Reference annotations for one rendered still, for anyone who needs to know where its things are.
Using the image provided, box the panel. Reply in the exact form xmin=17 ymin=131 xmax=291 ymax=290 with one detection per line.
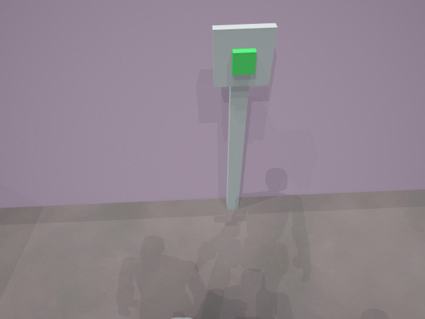
xmin=212 ymin=23 xmax=278 ymax=210

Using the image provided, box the button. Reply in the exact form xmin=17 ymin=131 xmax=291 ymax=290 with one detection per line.
xmin=232 ymin=49 xmax=257 ymax=75

